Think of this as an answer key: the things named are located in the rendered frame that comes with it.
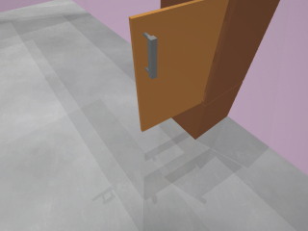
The handle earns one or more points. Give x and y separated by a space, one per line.
152 55

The cupboard door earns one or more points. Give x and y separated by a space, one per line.
187 38

